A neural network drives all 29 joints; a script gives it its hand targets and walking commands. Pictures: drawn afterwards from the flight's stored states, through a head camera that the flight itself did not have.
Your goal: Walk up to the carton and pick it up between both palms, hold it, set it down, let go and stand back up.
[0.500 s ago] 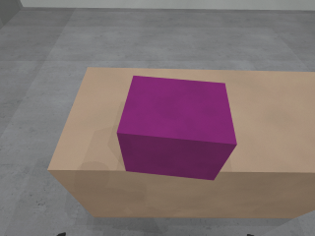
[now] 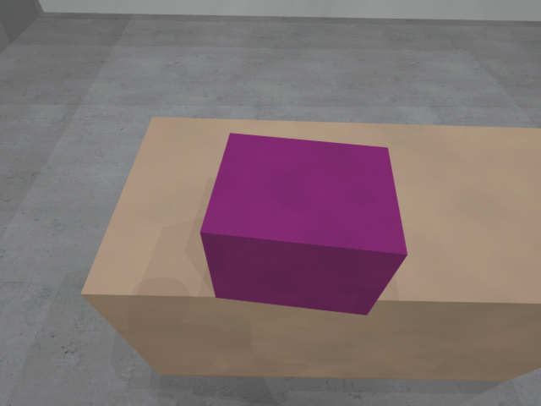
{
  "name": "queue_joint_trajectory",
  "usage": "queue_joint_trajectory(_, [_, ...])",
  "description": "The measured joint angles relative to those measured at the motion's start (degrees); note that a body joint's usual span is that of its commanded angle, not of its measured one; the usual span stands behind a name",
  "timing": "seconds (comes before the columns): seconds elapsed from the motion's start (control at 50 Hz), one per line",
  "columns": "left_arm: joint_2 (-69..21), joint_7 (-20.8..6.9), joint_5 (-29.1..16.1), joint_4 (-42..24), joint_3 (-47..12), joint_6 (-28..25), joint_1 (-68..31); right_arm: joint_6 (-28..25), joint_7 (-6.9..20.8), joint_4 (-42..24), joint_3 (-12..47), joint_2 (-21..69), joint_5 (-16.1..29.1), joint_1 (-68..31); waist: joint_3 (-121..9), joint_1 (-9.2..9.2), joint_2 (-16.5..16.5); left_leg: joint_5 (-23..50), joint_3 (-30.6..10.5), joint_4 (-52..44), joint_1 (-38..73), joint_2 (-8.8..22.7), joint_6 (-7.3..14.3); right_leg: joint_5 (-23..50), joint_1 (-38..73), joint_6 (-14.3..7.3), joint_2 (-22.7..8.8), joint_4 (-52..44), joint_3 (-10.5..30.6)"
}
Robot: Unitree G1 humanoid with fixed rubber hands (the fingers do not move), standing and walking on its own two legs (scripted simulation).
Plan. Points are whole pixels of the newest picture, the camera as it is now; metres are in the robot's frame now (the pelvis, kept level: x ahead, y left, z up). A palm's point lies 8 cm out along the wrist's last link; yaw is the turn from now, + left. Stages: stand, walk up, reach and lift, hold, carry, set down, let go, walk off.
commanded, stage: walk up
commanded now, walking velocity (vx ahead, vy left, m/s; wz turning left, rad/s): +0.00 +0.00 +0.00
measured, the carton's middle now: (299, 224) +0.41 -0.05 -0.02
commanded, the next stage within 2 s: none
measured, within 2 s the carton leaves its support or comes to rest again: neither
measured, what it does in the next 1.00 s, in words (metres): steps on the spot: left foot, then right foot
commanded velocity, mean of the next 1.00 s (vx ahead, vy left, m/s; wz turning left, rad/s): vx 0.00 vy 0.00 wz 0.00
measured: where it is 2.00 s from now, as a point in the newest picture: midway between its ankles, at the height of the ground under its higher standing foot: outside the picture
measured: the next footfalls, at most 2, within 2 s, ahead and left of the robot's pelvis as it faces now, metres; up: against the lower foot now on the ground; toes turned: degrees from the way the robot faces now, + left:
left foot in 0.74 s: -0.08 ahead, +0.12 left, +0.00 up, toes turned -4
right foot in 0.98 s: -0.04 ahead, -0.11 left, +0.00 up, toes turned +0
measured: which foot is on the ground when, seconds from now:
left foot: down 0.00-0.46, up 0.48-0.72, down 0.74-1.00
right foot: down 0.00-0.78, up 0.80-0.96, down 0.98-1.00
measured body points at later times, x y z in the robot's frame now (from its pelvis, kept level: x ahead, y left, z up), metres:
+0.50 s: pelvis -0.05 -0.02 -0.03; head +0.02 -0.04 +0.41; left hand +0.04 +0.29 -0.15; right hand +0.05 -0.32 -0.18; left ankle -0.02 +0.12 -0.73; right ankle -0.01 -0.12 -0.75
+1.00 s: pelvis -0.10 +0.00 -0.03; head -0.08 +0.02 +0.42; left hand -0.01 +0.29 -0.17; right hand -0.04 -0.29 -0.15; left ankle -0.13 +0.12 -0.75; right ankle -0.08 -0.13 -0.75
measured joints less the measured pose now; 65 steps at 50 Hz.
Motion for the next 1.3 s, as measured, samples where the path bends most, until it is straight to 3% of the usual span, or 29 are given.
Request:
queue_joint_trajectory(0.1, [-0.21,0.06,-0.29,-0.26,-0.02,0.10,0.00,0.29,0.14,-0.57,-0.12,-0.47,0.28,-0.35,0.04,-0.05,0.17,-0.13,0.05,0.29,-0.46,-0.05,0.04,-0.24,-0.54,0.05,-0.09,0.47,0.03])
queue_joint_trajectory(0.32, [3.23,0.51,-0.47,-6.59,0.45,2.11,-2.91,3.05,0.19,-7.86,-1.97,-2.47,1.17,-3.76,7.25,0.08,-0.53,-2.24,1.91,9.62,-8.48,0.06,0.38,-2.60,-10.18,-0.03,-0.11,11.66,1.87])
queue_joint_trajectory(0.4, [4.35,0.28,0.28,-8.70,0.88,2.62,-2.29,4.30,0.39,-9.92,-2.36,-2.74,0.69,-3.96,8.62,0.57,-0.79,-4.04,2.99,14.80,-11.45,0.70,0.17,-6.94,-13.95,-2.06,0.27,18.82,1.98])
queue_joint_trajectory(0.46, [4.01,-0.09,0.96,-9.36,1.25,2.38,-0.61,5.07,0.41,-11.25,-2.49,-3.25,0.58,-3.80,9.23,0.44,1.17,-6.52,2.33,20.25,-13.49,2.43,0.10,-5.79,-14.71,-2.00,1.50,21.23,0.88])
queue_joint_trajectory(0.5, [3.13,-0.25,1.54,-9.74,1.28,2.12,0.55,5.71,0.07,-12.00,-2.72,-3.67,0.72,-3.42,9.10,-0.10,2.49,-14.56,-2.00,28.72,-16.55,0.30,1.16,-6.46,-15.05,-2.00,1.71,21.96,-0.18])
queue_joint_trajectory(0.54, [2.04,-0.12,1.89,-10.35,1.36,2.18,1.28,6.09,-0.29,-12.47,-2.94,-4.04,0.60,-2.84,9.15,0.48,3.03,-20.45,-4.98,38.44,-18.67,-3.12,1.53,-6.13,-15.20,-1.98,1.35,21.72,-0.13])
queue_joint_trajectory(0.62, [0.55,0.63,1.90,-12.19,1.54,2.19,2.64,5.42,-0.05,-12.97,-3.13,-4.46,0.96,-1.23,8.27,1.26,3.71,-21.36,-7.30,46.09,-18.97,-6.15,1.40,-3.94,-16.42,-1.72,1.04,19.91,-0.08])
queue_joint_trajectory(0.68, [0.25,1.15,1.87,-13.43,1.74,1.93,2.20,4.78,-0.05,-13.08,-3.09,-4.47,1.05,0.84,7.68,0.77,4.23,-18.97,-6.90,40.77,-15.78,-4.17,0.54,-3.41,-17.86,-1.41,0.71,20.26,-1.79])
queue_joint_trajectory(0.74, [0.64,1.12,1.73,-14.84,1.88,1.67,1.38,4.04,0.05,-11.99,-2.77,-4.00,0.67,2.45,7.28,0.11,3.63,-18.46,-5.32,25.74,-9.54,-1.16,0.92,-3.92,-19.69,-0.77,-0.17,22.56,-3.51])
queue_joint_trajectory(0.78, [2.27,0.92,0.92,-14.69,2.25,2.06,0.63,3.41,-0.02,-9.98,-2.55,-1.34,-0.13,1.57,9.78,1.84,-2.54,-15.45,-1.52,21.09,-5.49,-4.26,1.40,-4.25,-19.29,-0.20,-2.95,24.59,0.46])
queue_joint_trajectory(0.82, [2.72,1.03,0.34,-14.13,2.25,2.53,2.45,2.63,0.13,-9.83,-1.80,0.26,-1.11,2.69,8.45,2.74,-5.24,-13.25,0.80,18.14,-3.55,-4.93,1.69,-11.84,-19.78,-0.76,-1.83,27.13,4.22])
queue_joint_trajectory(0.86, [2.66,0.88,0.54,-12.28,2.02,2.75,4.00,1.87,0.17,-10.00,-1.55,0.75,-1.41,4.54,5.48,0.69,-4.43,-13.20,-0.51,18.41,-4.25,-3.47,1.87,-18.46,-19.56,-1.16,1.20,30.43,5.35])
queue_joint_trajectory(0.9, [2.98,0.32,0.26,-10.68,2.15,2.51,4.51,1.71,-0.06,-10.38,-1.56,1.03,-1.43,6.10,3.84,-0.28,-4.03,-13.25,-1.51,18.28,-4.15,-2.50,1.92,-18.95,-17.46,-1.68,2.23,31.26,5.44])
queue_joint_trajectory(0.98, [3.67,0.49,-0.15,-10.08,2.27,0.73,6.42,1.07,-0.16,-10.55,-1.38,0.80,-0.81,5.68,2.93,1.54,-4.30,-14.32,1.40,18.96,-2.82,-1.17,0.79,-8.45,-10.71,-1.51,0.64,20.97,4.04])
queue_joint_trajectory(1.04, [1.83,0.53,0.42,-8.82,1.77,-0.04,5.34,1.27,-0.42,-10.90,-2.14,-0.60,0.10,4.44,4.10,-0.19,0.69,-13.42,-1.32,22.03,-3.15,1.70,0.39,-6.24,-7.43,-0.20,3.04,17.42,1.18])
queue_joint_trajectory(1.12, [1.24,0.44,0.23,-10.02,0.76,-0.80,5.11,1.16,-0.55,-11.12,-2.42,-2.09,0.20,3.83,2.71,0.06,1.77,-17.19,-2.09,22.71,-4.95,-0.18,2.23,-7.11,-9.51,0.21,1.70,19.32,1.64])
queue_joint_trajectory(1.16, [1.32,0.28,0.22,-9.47,0.80,-0.16,4.82,0.53,-0.17,-10.52,-2.69,-2.22,-0.06,3.29,2.72,0.02,1.18,-13.28,-0.82,20.72,-4.20,-1.34,1.95,-7.57,-10.17,0.48,0.62,20.57,3.06])
queue_joint_trajectory(1.24, [2.52,-0.13,0.28,-8.43,1.21,0.09,5.36,-0.37,0.53,-10.22,-2.17,-1.34,-0.59,5.01,0.77,-0.39,0.26,-12.56,0.68,18.33,-3.86,-1.94,2.01,-14.10,-11.64,-1.84,1.73,22.77,5.51])
queue_joint_trajectory(1.3, [3.38,-0.32,0.50,-8.23,1.86,-1.27,4.94,0.19,0.75,-9.37,-1.83,-0.96,-0.50,6.40,1.08,-0.50,0.65,-12.68,-0.24,18.40,-3.77,-1.20,1.23,-4.26,-9.94,-0.99,1.95,18.48,4.33])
